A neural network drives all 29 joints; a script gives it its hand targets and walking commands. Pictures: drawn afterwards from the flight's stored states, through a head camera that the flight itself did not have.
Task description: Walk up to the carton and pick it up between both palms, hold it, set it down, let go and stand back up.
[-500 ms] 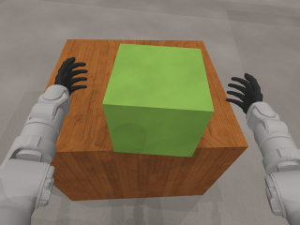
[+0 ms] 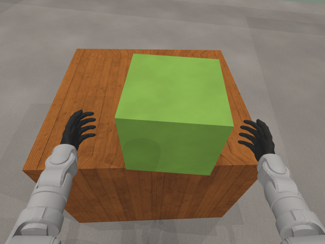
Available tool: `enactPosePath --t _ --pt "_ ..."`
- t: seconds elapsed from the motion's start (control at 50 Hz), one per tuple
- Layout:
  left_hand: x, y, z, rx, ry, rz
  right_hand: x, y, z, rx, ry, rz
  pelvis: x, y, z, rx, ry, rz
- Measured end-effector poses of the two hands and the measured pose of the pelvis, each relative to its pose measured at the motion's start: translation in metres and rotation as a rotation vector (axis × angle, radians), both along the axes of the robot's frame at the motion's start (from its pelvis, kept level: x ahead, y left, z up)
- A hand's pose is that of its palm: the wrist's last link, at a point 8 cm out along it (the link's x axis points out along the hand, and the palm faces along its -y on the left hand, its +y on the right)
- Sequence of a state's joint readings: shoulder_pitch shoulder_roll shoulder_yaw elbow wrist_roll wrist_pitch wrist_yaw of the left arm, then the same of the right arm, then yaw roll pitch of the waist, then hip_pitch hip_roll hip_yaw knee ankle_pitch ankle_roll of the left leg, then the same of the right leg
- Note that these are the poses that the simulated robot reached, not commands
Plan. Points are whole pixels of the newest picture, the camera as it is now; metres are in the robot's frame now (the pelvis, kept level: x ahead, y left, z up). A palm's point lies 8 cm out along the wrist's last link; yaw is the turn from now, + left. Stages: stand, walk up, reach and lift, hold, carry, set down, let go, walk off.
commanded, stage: set down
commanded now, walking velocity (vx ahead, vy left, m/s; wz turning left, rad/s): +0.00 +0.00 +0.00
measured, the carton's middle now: (171, 115) +0.51 -0.03 +0.00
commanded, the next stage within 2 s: let go in 1.90 s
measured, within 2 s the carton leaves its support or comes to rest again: neither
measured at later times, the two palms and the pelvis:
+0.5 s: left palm (78, 176) +0.29 +0.22 +0.00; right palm (260, 186) +0.27 -0.25 +0.00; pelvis +0.00 +0.00 +0.00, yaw +0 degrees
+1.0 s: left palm (72, 211) +0.23 +0.23 -0.06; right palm (258, 222) +0.20 -0.24 -0.06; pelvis +0.01 +0.01 +0.00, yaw +0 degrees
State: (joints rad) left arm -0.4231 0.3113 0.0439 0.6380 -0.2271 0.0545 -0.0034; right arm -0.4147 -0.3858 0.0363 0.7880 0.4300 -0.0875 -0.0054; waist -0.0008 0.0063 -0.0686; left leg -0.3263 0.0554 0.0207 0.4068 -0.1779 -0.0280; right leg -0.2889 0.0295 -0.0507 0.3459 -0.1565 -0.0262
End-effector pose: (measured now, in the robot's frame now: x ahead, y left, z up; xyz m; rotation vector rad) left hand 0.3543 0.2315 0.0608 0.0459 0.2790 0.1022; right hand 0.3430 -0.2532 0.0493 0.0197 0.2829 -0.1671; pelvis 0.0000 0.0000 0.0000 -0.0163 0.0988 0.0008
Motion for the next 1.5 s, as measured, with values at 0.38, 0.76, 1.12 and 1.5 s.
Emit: enactPosePath --t 0.38,0.76,1.12,1.5 --pt "-0.040 -0.019 -0.046 -0.035 0.014 -0.018 -0.053 0.003 -0.036 -0.002 0.032 0.042 -0.002 0.000 -0.002 0.008 -0.023 -0.008" --pt "-0.113 0.004 -0.104 0.028 0.153 0.031 -0.124 0.008 -0.096 -0.033 0.172 0.007 0.006 0.007 -0.004 0.007 -0.068 0.001" --pt "-0.132 -0.005 -0.122 0.047 0.291 0.005 -0.145 0.023 -0.110 -0.051 0.262 0.029 0.012 0.006 -0.003 0.013 -0.109 -0.005" --pt "-0.171 0.004 -0.137 0.076 0.477 0.020 -0.157 0.038 -0.122 -0.094 0.360 0.078 0.029 0.003 0.002 0.014 -0.163 -0.011"
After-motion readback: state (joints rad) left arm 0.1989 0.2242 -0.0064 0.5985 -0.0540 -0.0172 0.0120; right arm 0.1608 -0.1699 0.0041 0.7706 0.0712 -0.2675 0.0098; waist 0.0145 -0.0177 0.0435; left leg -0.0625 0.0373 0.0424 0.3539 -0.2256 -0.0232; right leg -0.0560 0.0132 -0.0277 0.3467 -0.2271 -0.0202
